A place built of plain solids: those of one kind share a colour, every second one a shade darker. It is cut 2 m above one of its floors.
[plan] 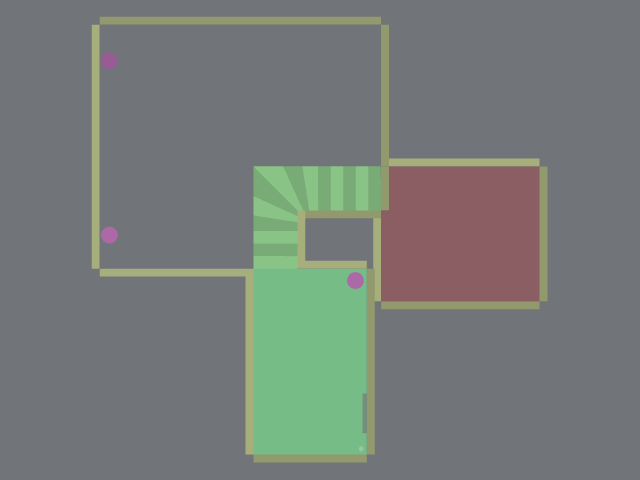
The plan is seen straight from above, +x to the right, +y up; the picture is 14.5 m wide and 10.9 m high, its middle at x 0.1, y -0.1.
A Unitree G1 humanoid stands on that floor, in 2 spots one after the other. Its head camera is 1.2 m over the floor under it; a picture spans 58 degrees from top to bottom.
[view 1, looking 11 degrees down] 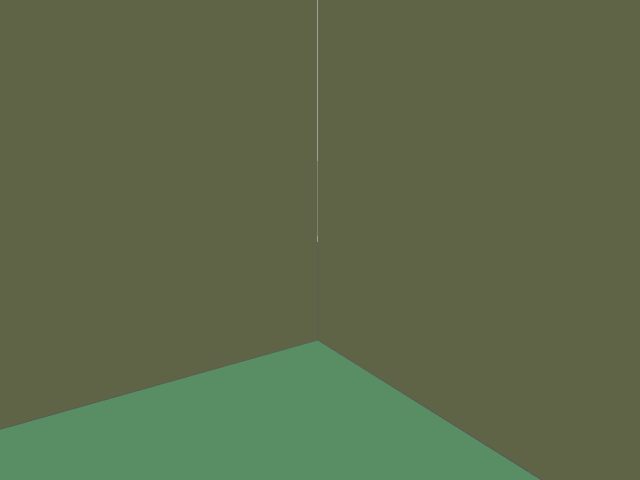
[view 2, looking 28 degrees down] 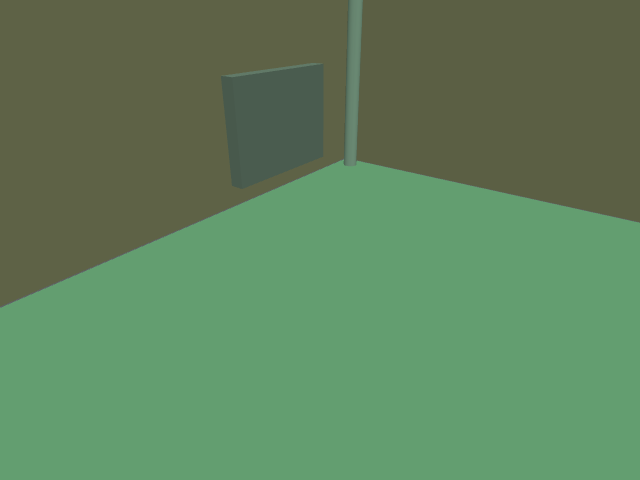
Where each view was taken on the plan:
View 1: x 0.08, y -2.73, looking -124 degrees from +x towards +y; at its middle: wall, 2.72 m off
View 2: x -0.96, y -1.75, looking -53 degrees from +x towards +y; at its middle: floor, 2.56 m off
